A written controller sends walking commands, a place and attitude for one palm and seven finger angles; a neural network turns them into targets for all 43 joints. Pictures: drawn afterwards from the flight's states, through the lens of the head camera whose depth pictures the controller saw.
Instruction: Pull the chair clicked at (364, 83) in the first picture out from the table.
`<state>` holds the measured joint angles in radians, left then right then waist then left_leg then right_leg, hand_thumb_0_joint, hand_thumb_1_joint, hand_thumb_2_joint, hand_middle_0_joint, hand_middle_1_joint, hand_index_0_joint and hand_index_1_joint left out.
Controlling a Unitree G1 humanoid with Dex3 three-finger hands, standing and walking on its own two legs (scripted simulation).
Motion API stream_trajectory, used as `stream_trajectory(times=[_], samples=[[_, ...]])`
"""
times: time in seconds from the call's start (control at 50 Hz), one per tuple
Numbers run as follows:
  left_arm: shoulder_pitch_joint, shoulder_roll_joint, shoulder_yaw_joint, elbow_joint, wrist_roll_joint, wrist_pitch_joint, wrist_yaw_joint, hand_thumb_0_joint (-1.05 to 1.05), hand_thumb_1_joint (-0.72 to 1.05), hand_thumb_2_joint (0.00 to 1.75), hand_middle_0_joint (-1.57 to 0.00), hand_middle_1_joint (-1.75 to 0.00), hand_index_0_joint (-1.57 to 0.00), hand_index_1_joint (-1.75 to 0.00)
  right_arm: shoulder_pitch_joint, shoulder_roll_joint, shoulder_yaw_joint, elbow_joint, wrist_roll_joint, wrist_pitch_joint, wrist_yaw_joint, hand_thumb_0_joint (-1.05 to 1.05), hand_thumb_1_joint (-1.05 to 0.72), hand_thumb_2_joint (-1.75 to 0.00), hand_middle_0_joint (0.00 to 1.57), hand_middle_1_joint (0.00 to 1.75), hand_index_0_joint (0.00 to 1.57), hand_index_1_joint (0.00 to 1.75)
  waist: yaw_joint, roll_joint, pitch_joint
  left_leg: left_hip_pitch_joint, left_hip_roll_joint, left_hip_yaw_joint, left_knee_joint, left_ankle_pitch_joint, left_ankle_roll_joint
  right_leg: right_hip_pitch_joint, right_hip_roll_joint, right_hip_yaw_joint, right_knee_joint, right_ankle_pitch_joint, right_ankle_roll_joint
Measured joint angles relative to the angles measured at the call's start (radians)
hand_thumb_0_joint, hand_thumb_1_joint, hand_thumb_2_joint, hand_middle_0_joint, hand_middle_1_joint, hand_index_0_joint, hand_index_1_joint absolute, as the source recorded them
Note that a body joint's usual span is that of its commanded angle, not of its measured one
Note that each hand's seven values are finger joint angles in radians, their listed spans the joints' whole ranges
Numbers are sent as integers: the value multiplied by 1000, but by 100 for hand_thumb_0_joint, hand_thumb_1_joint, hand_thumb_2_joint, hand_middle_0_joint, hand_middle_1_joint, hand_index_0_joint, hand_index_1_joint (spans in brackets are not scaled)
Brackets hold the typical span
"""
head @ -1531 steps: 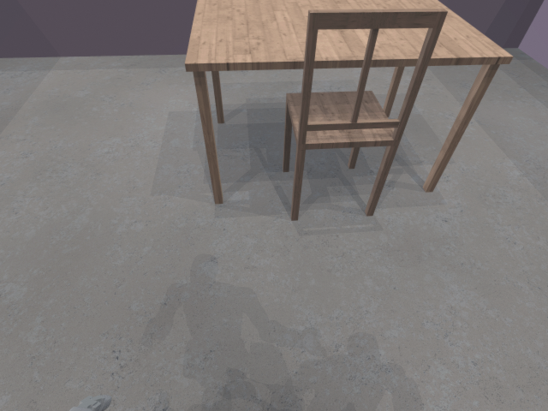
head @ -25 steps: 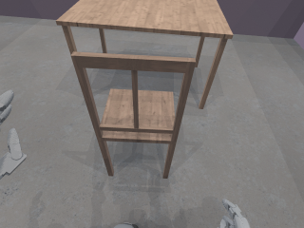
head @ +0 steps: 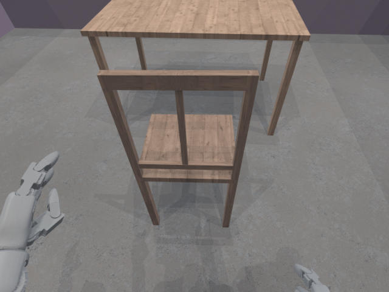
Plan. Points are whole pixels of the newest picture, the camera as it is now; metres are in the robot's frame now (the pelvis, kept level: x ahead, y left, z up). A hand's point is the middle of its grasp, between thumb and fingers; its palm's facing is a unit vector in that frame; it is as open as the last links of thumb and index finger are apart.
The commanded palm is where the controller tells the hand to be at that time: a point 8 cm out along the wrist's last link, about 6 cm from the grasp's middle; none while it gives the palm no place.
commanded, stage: let the arm hang, fingers relaxed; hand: left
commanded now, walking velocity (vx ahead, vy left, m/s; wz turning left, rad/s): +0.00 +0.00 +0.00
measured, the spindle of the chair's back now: (182, 131) +0.59 +0.08 -0.05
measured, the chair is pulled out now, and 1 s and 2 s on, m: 0.59 0.59 0.59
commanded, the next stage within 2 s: look to check the result in 1.02 s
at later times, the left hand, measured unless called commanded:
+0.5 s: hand out of the picture -0.03 +0.18 -0.16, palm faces +0.01 -0.97 -0.25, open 7.2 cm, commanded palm none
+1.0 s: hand out of the picture +0.00 +0.14 -0.17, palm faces +0.00 -0.98 -0.17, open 7.3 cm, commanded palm none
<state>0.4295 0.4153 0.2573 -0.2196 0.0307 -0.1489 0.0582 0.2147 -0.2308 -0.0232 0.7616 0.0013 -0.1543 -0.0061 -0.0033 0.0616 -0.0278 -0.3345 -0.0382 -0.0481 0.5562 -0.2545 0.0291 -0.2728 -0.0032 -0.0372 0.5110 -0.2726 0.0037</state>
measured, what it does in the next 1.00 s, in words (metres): stands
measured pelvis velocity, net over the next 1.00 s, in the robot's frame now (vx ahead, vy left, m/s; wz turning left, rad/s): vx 0.00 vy -0.03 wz -0.01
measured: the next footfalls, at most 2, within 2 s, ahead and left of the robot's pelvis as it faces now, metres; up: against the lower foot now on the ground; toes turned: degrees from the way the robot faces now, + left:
none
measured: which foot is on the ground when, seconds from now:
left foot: down 0.00-1.00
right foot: down 0.00-1.00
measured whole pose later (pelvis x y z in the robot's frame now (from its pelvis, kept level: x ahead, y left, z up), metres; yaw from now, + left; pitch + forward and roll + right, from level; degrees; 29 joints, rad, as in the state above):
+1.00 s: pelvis +0.00 -0.03 +0.01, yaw -1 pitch -1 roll +0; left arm 0.31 0.13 -0.02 1.06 0.01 0.01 0.03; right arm 0.35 -0.12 0.01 1.08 -0.01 -0.01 -0.03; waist 0.00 0.01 0.04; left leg -0.22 -0.01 -0.05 0.46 -0.22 0.00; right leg -0.18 0.02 -0.03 0.45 -0.26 -0.04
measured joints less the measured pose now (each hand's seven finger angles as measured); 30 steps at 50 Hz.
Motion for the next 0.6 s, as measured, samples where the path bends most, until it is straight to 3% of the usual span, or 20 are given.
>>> stream_trajectory(times=[0.06,0.1,0.22,0.32,0.46,0.6], samples=[[-116,-102,-105,390,9,131,-28,0,90,90,-20,-30,-20,-30,-33,-37,-11,50,-8,65,5,1,-90,-90,20,30,21,30,-6,29,-12,-6,-15,4,16,-9,7,-19,-16,3,44,-26,6],[-151,-151,-157,598,11,181,-38,0,91,90,-20,-30,-20,-30,-33,-32,-7,59,-13,96,7,1,-90,-90,20,30,20,30,-14,6,-1,7,-21,8,16,-11,6,-16,-22,7,66,-40,0],[-131,-258,-265,968,-14,220,-46,1,93,90,-20,-30,-20,-30,15,21,23,107,-24,144,3,1,-91,-90,20,30,20,30,-19,-109,52,58,-7,-1,-15,-2,-11,32,-8,0,44,-34,-13],[-131,-211,-251,1085,-17,189,-38,-4,102,90,-21,-30,-21,-30,58,46,29,171,-24,166,-4,1,-91,-90,20,30,20,30,10,-113,81,60,17,-28,-39,20,-26,63,18,-27,-33,11,-30],[-84,-193,-265,1219,-19,185,-42,-1,96,90,-21,-30,-21,-30,95,55,24,225,-17,171,-10,0,-91,-90,20,30,20,30,9,-46,78,79,19,-21,-64,32,-24,81,20,-19,-63,29,-28],[-71,-217,-273,1272,-21,177,-36,0,92,90,-20,-30,-20,-30,117,74,28,269,-14,166,-12,0,-91,-90,20,30,20,30,8,-19,69,96,17,-5,-85,39,-22,82,16,-3,-60,28,-27]])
